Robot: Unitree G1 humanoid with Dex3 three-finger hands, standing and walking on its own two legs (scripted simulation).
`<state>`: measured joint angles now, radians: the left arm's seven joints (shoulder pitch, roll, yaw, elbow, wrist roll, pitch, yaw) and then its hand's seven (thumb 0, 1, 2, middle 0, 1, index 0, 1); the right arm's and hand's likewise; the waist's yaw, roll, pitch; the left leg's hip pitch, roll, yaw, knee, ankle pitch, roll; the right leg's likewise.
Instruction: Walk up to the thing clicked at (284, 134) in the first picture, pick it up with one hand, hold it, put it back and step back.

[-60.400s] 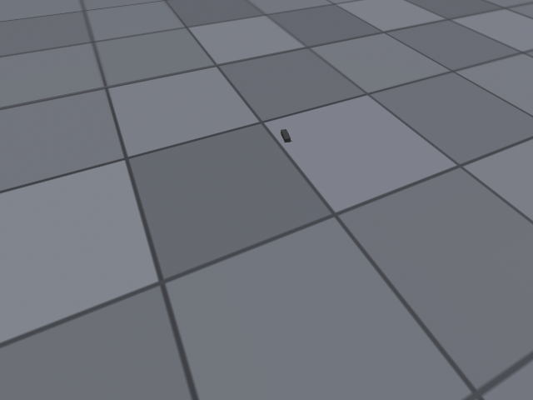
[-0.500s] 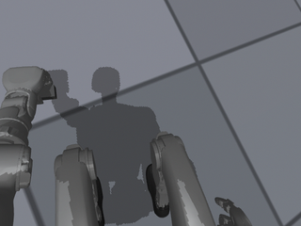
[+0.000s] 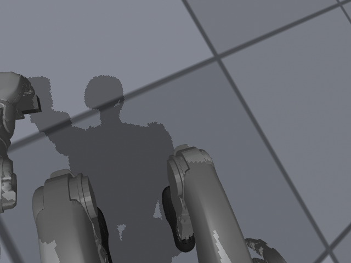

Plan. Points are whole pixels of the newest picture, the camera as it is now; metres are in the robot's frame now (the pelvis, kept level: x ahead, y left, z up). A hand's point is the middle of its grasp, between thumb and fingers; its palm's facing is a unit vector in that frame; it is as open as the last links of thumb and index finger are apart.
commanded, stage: crouch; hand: left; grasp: from above
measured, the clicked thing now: (15, 106) +0.49 +0.27 -0.20
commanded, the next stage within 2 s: lower in 0.10 s
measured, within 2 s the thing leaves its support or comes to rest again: rests again in 1.60 s
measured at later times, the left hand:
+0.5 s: hand (19, 111) +0.48 +0.27 -0.21, palm faces -0.48 -0.06 -0.88, open 6.5 cm
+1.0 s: hand (28, 113) +0.49 +0.26 -0.25, palm faces -0.48 -0.08 -0.87, open 6.5 cm
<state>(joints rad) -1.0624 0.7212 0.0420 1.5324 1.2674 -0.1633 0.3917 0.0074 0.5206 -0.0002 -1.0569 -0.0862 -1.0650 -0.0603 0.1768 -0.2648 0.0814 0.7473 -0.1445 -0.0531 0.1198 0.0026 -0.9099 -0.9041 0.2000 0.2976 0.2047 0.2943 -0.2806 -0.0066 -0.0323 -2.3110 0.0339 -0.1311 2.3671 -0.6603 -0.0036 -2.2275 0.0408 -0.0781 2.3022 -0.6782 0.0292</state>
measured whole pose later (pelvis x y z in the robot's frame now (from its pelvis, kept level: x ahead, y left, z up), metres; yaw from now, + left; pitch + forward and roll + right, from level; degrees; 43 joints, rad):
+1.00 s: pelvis +0.01 +0.00 -0.03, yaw -4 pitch +30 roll -11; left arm -1.08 0.90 0.10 1.66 1.30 -0.21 0.50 0.01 0.52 0.00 -1.05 -0.10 -1.06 -0.07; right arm 0.15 -0.30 0.22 0.69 -0.21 -0.12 0.16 0.00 -0.90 -0.90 0.20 0.30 0.21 0.29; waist -0.36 -0.09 0.11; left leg -2.37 0.03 -0.22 2.51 -0.70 -0.01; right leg -2.26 0.06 -0.15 2.39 -0.68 0.04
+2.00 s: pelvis +0.00 +0.01 -0.04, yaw -7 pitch +27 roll -14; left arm -1.11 1.02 0.07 1.76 1.29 -0.21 0.61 0.01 0.51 0.00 -1.08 -0.05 -1.10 -0.02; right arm 0.11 -0.34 0.32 0.64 -0.25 -0.22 0.22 0.00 -0.91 -0.90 0.20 0.30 0.20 0.29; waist -0.41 -0.15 0.19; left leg -2.35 0.04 -0.27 2.55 -0.71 -0.01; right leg -2.22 0.09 -0.19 2.38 -0.67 0.06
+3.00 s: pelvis +0.00 +0.01 -0.03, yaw -8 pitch +26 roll -15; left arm -1.11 1.05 0.05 1.73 1.26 -0.22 0.59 0.00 -0.23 0.75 -0.30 -0.78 -0.31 -0.78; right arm 0.10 -0.35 0.37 0.61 -0.25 -0.21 0.21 0.00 -0.90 -0.90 0.20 0.30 0.20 0.30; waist -0.42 -0.17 0.22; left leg -2.34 0.04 -0.29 2.54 -0.71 0.00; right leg -2.20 0.09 -0.20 2.35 -0.66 0.06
